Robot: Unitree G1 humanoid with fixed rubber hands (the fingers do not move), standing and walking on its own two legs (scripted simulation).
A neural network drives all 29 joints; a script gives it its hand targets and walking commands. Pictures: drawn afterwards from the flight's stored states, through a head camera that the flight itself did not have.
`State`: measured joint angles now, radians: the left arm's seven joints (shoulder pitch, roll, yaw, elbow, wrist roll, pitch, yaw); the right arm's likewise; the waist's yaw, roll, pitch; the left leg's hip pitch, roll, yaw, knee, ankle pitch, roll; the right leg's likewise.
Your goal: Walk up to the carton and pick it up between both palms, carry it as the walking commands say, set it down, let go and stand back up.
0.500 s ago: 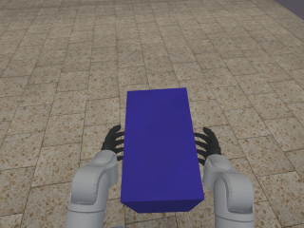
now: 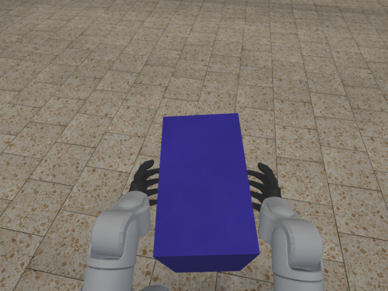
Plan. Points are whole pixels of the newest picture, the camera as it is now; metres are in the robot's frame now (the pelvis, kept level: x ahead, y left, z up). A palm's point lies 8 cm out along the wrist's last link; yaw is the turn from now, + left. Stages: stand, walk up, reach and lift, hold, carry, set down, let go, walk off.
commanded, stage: carry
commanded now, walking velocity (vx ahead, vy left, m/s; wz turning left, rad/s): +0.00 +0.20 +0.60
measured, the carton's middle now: (204, 199) +0.32 -0.02 +0.01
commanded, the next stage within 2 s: none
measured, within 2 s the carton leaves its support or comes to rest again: neither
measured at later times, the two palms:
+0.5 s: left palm out of the picture +0.16 +0.34 +0.07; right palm (134, 234) +0.22 +0.10 +0.06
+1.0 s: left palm out of the picture -0.02 +0.52 +0.07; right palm out of the picture +0.09 +0.31 +0.06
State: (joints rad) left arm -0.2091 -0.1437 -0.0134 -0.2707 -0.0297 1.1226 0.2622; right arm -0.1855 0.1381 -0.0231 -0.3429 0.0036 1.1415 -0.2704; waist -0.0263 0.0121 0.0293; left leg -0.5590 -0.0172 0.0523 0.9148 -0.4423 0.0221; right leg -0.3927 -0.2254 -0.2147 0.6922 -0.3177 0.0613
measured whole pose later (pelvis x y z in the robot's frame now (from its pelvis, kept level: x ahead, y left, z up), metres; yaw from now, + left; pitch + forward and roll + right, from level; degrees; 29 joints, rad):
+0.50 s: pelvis -0.09 +0.15 +0.00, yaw +17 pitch +3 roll +1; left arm -0.23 -0.15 0.00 -0.25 -0.03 1.11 0.26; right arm -0.20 0.14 -0.03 -0.34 -0.01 1.14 -0.27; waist -0.02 0.04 0.05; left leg -0.61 -0.03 0.07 0.99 -0.43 0.02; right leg -0.40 -0.20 -0.22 0.70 -0.33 0.04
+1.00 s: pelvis -0.23 +0.28 +0.00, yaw +25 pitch +3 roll -3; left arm -0.22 -0.15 0.02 -0.24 -0.05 1.09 0.27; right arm -0.25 0.15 -0.03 -0.29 -0.03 1.12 -0.26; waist 0.05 0.14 0.07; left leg -0.50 -0.08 0.11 0.49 -0.05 0.11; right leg -0.34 0.00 -0.17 0.61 -0.32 -0.02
